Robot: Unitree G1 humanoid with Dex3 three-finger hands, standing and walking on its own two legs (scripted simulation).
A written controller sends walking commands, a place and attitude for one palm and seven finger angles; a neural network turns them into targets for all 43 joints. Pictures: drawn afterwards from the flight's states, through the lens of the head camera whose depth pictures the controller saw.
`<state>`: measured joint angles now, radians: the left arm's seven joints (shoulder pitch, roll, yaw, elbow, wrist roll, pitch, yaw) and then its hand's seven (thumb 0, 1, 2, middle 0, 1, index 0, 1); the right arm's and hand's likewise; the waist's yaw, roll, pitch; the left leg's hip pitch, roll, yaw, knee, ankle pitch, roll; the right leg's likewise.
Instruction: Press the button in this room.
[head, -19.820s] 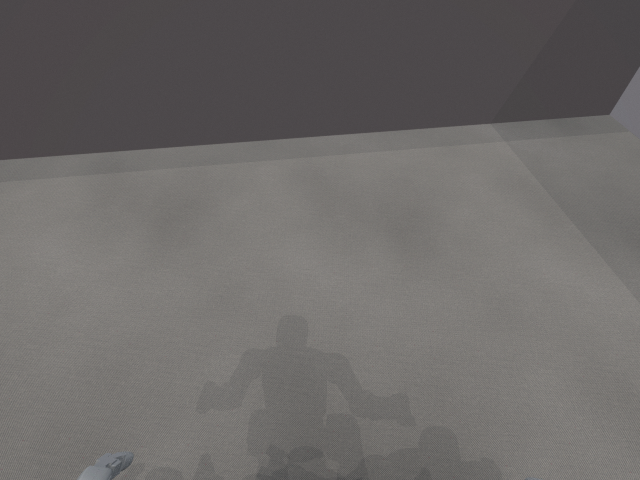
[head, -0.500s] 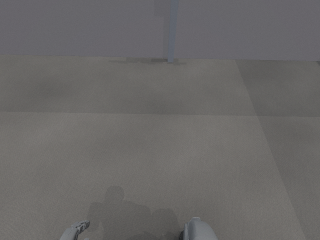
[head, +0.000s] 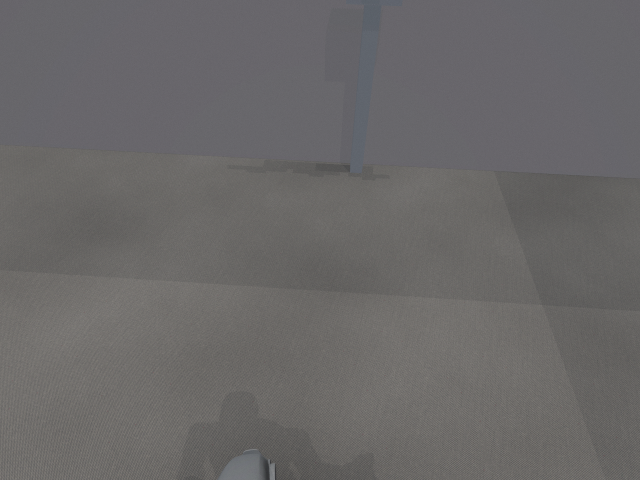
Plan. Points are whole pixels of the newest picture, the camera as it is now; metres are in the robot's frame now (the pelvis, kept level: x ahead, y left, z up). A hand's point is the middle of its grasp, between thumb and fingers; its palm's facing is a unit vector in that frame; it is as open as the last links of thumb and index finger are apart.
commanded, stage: turn or walk to find it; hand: left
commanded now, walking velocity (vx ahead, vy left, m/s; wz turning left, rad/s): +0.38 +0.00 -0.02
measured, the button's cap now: out of the picture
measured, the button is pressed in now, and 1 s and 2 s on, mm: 0 0 0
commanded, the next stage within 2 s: stand and wait in 0.56 s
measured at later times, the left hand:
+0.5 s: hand (206, 376) +0.30 +0.21 -0.16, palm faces -0.01 -0.98 -0.18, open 7.3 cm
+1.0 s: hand (264, 325) +0.40 +0.14 -0.16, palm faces +0.03 -0.98 -0.21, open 7.1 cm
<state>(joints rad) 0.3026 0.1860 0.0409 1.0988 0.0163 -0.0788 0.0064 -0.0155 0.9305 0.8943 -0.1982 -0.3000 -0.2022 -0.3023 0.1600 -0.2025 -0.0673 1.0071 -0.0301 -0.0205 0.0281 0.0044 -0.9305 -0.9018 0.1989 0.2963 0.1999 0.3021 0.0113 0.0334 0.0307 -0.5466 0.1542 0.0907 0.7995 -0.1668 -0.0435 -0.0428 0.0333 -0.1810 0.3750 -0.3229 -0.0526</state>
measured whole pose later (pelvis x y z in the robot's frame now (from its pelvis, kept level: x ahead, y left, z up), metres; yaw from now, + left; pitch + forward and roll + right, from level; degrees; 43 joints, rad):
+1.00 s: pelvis +0.33 -0.04 +0.00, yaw -1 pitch -2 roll -1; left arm 0.18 0.15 0.03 1.08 0.01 -0.03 0.02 -0.02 0.95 0.89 -0.20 -0.30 -0.20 -0.30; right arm 0.20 -0.19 -0.05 1.06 -0.02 0.00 -0.02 0.00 -0.93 -0.90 0.20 0.30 0.20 0.30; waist 0.00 0.05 0.04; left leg -0.36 0.11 0.06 0.76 -0.34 -0.05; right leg -0.24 0.00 -0.22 0.45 -0.18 -0.08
